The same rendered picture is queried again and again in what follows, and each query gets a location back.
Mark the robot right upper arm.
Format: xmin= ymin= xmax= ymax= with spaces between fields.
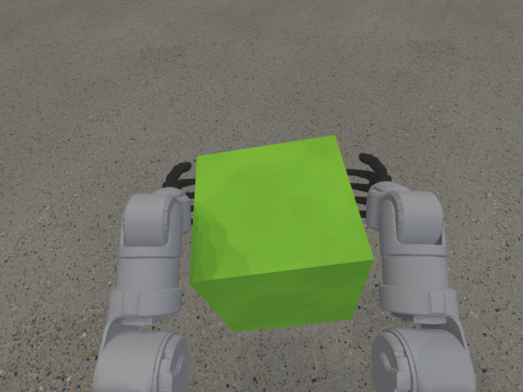
xmin=372 ymin=328 xmax=476 ymax=392

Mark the robot left forearm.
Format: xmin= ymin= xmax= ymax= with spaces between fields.
xmin=93 ymin=187 xmax=191 ymax=392

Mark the robot right forearm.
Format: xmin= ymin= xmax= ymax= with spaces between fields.
xmin=365 ymin=181 xmax=476 ymax=383

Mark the left robot hand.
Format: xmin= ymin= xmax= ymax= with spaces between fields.
xmin=162 ymin=162 xmax=195 ymax=225

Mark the carton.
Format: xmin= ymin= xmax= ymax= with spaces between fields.
xmin=189 ymin=135 xmax=374 ymax=332

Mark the right robot hand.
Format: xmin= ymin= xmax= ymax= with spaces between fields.
xmin=346 ymin=154 xmax=392 ymax=218

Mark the robot left upper arm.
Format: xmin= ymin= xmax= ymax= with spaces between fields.
xmin=94 ymin=330 xmax=190 ymax=392

